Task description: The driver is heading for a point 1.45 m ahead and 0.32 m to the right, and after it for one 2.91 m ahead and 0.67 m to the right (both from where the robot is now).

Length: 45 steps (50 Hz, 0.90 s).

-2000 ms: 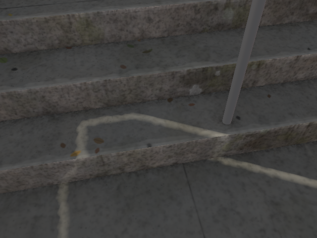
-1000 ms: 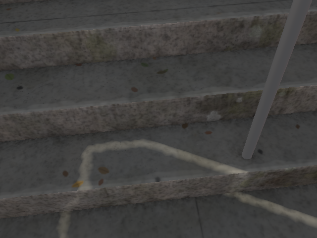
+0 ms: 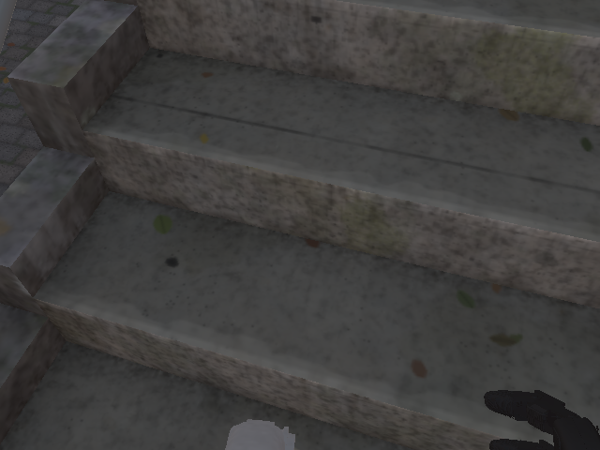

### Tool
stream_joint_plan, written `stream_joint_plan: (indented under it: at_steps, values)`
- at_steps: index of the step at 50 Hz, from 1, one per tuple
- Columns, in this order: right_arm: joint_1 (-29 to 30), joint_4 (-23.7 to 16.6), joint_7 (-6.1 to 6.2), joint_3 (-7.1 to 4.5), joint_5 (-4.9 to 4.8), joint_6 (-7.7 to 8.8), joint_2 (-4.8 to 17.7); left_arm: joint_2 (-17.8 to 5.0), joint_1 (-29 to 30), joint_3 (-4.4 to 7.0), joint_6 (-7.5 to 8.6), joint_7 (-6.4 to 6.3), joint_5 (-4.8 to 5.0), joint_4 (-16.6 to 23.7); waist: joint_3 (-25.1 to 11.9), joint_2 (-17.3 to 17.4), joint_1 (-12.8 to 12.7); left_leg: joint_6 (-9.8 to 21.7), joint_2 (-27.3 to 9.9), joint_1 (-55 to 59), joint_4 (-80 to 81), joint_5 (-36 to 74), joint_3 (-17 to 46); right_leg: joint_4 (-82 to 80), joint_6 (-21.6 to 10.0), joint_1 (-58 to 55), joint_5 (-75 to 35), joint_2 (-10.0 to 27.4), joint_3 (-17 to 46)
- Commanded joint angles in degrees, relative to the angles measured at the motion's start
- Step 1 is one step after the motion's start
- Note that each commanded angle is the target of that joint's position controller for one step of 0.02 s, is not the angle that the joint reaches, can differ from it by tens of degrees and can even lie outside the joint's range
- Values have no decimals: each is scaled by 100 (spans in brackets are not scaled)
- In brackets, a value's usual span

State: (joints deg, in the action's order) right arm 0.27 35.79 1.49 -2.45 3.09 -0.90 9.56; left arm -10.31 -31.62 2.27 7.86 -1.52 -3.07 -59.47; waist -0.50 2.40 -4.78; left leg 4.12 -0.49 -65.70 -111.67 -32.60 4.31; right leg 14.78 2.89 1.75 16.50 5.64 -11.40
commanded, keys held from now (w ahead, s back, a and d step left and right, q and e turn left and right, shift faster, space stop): w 0.28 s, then w+e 0.72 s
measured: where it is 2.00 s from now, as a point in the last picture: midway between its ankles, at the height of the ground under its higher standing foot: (327, 11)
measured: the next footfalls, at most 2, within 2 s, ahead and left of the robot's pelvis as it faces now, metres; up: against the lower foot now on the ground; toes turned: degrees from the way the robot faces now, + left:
left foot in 0.14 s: +0.31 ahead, +0.19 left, +0.17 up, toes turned +7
right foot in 0.84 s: +0.56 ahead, +0.07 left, +0.35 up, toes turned -10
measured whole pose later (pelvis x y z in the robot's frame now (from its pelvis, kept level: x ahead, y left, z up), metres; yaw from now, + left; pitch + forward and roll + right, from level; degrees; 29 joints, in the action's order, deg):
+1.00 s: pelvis +0.55 +0.17 +0.28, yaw -17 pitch +4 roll -6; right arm -5.7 50.4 -5.9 -0.5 5.2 3.4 18.5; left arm -14.1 -24.1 1.4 3.0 4.1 -1.5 -62.2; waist -9.4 0.7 -4.1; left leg 8.5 1.7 -54.3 -119.1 -13.6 12.6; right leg 54.4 -4.9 30.2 28.7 -11.8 -0.5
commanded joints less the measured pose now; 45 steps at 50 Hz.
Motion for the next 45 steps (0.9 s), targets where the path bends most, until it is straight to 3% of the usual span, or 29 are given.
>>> stream_joint_plan:
  at_steps: [1, 3, 4, 5, 6, 7, 8, 9, 10, 12, 13, 15, 18, 19, 21, 22, 23, 26, 29, 32, 36, 37, 38, 39, 41, 42, 43, 44, 45]
  values:
    - [2009, -1451, -16, 235, -122, 182, -282, -876, -343, 113, 59, -28, 16, -96, 986, -915, -99, 216, -378, -3080, -452, -943, -2, -1387, -1277, -1449, 152, 1858, 1355]
    - [2295, -1844, -116, 401, -45, 220, -363, -796, -159, 63, -93, -15, 177, -230, 832, -943, -3, 347, -868, -1795, 1260, -729, -636, -1812, -1037, -719, -936, 1291, 718]
    - [1666, -1676, -256, 467, -119, 185, -376, -813, 455, 30, -206, 41, 227, 58, 403, -597, 347, 382, -790, 674, 3158, 437, -1186, -2035, -1084, 525, -1791, 836, 141]
    - [1212, -1571, -277, 513, -240, 146, -552, -961, 486, 68, -218, 89, 376, 129, -240, -864, 425, 458, -559, 3023, 3894, 1168, -1255, -1969, -1200, 1263, -3620, 837, 237]
    - [-261, -994, -241, 275, -251, 79, -89, -1428, 481, 114, -147, 211, 408, 292, -1226, -1341, 939, 447, 191, 4475, 3401, 826, -1684, -729, -1294, 931, -7720, 975, 154]
    - [-2027, -535, -212, 54, -296, 43, 273, -2047, 772, 331, -11, 333, 544, 422, -2183, -1652, 1804, 571, 408, 5767, 4212, 1416, -1242, 948, -1136, 549, -9357, 1007, 255]
    - [-2783, -211, -144, -179, -229, 96, 868, -2115, 876, 445, 120, 446, 752, 477, -2660, -1221, 2263, 558, 237, 6757, 5612, 1575, 109, 2997, -740, 1183, -7384, 614, 737]
    - [-2929, 131, -52, -446, -153, 194, 1998, -997, 558, 233, 114, 621, 745, 976, -3255, 2160, 1687, 666, -1888, 7681, 7910, 2527, 3336, 5952, -258, 2927, -56, -799, 1306]
    - [-2332, 56, -6, -485, -142, 126, 1887, -682, 73, 251, 22, 580, 443, 717, -3510, 1699, 1283, 151, -1914, 6764, 8684, 1727, 4181, 7949, -390, 2751, -106, -1086, 2785]
    - [-1061, 389, -144, -234, -75, 136, 1055, -42, 619, 217, -260, 323, 170, 1185, -1621, 506, 335, 26, -1630, 4967, 8697, -985, 3467, 8735, -406, 3725, -1026, -550, 2016]
    - [-840, 656, -125, -94, -107, 195, 491, 148, 952, 148, -334, 215, 14, 1341, -671, 256, 199, 77, -1370, 4166, 8333, -811, 2768, 8742, -493, 4083, -1516, -394, 1825]
    - [-979, 1149, -224, 20, -110, 292, 66, 197, 989, 78, -434, 126, 62, 1392, -298, 511, 85, 3, -1218, 3827, 8519, -675, 2026, 9605, -700, 4493, -1459, -460, 1862]
    - [-1764, 1987, -303, 80, -92, 592, -183, 586, 1564, -140, -531, 0, 117, 1628, 175, 49, 60, -370, -1300, 4018, 8593, 858, 1149, 10072, -904, 5789, -1368, -560, 2334]
    - [-1596, 1840, -627, 271, 620, 537, 14, -373, 1757, -32, -397, 528, 577, 1467, 450, -577, 199, -578, -1245, 3187, 8762, 697, 1587, 9883, -1667, 6223, -2973, -842, 3486]
    - [-1025, 1738, -748, 137, 383, 598, 476, -640, 1717, 120, -244, 672, 541, 1361, 5, -182, -205, -760, -1007, 3379, 9181, 991, 365, 9829, -1891, 6215, -3150, -1074, 2896]
    - [-1680, 2020, -695, 112, 305, 596, 558, -568, 1509, 81, -235, 827, 437, 1125, -169, 368, -25, -406, -1060, 4154, 9151, 1422, 303, 11530, -1903, 6953, -2662, -1258, 2571]
    - [-2025, 2316, -663, 191, 328, 592, 407, -491, 1594, 27, -209, 839, 386, 1069, -63, -124, -67, -430, -1123, 4658, 8951, 1421, 205, 12091, -2021, 7843, -2634, -1281, 2752]
    - [-2645, 2776, -677, 377, 435, 641, 394, -323, 2211, -180, -217, 742, 532, 1180, 150, -396, 20, -659, -1141, 5503, 9099, 1581, -16, 12303, -2015, 9184, -2650, -1086, 2570]
    - [-2752, 2691, -642, 462, 509, 750, 361, -492, 3298, -188, -367, 680, 591, 1515, -182, -10, 230, -885, -817, 4709, 9599, 2342, -968, 11276, -1827, 8003, -2749, -821, 1480]
    - [-4072, 3079, -722, 510, 579, 648, 587, -559, 3973, -176, -409, 460, 662, 1574, -113, 410, 757, -895, -1315, 6931, 9493, 4103, -605, 10604, -1641, 9379, -2001, -947, 1674]
    - [-3379, 2744, -1084, 568, 526, 594, 782, -726, 4316, -37, -657, 323, 650, 1696, -28, 435, 464, -699, -1648, 7288, 9640, 7041, -1205, 9726, -1567, 9253, -751, -948, 1117]
    - [-2365, 2429, -1085, 483, 373, 710, 1221, -784, 3469, 0, -766, 479, 598, 1684, -236, 761, -483, -744, -1338, 5761, 9378, 10883, -2059, 9509, -1674, 7085, -710, -1146, 92]
    - [-1791, 2098, -1067, 351, 142, 786, 1825, -1125, 3461, 84, -951, 607, 494, 1887, -563, 597, -706, -631, -1542, 4594, 9399, 13570, -2062, 8121, -1498, 5087, -392, -1255, -598]
    - [-2222, 2069, -951, 317, -14, 839, 2134, -1023, 3339, 37, -1071, 668, 396, 1979, -522, 755, -559, -796, -1533, 4282, 9421, 15059, -2049, 7316, -1223, 3915, 14, -1590, -948]
    - [-2153, 2165, -893, 139, -26, 784, 2605, -1022, 2143, 91, -1030, 600, 397, 1640, -80, 1136, -829, -706, -1838, 5373, 7942, 15950, -1513, 5331, -945, 3516, 1087, -2219, -872]
    - [-1613, 2113, -1034, 9, 145, 668, 2747, -1078, 518, 158, -955, 485, 488, 1000, -330, 520, -1269, -618, -1780, 4927, 5988, 15123, -1264, 4003, -1074, 2258, 254, -2118, -96]
    - [-1534, 2146, -1365, 121, 632, 510, 2034, -1076, -1763, 201, -1062, 342, 245, 46, -1595, -895, -1493, -821, -881, 2566, 2047, 8815, -873, 3858, -2368, -312, -2902, -1224, 2682]
    - [-1618, 2126, -1601, 16, -41, 480, 1591, -1303, -1360, 140, -1050, 544, -112, 479, -2128, -1479, -1070, -720, 769, 1483, -1087, 2931, 311, 2472, -3523, 71, -4347, 165, 5361]
    - [-1425, 1701, -1457, 24, -320, 464, 1205, -1365, -657, 221, -875, 521, -42, 414, -1495, -510, -668, 7, 744, 616, -1625, 2996, 874, 1790, -3071, 696, -2307, 374, 5717]
Keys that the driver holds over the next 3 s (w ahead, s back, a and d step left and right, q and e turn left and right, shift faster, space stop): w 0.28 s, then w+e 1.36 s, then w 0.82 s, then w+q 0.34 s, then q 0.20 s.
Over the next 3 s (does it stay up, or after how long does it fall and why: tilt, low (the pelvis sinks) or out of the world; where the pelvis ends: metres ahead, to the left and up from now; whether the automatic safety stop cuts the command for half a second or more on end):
stays up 1.26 -0.36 0.81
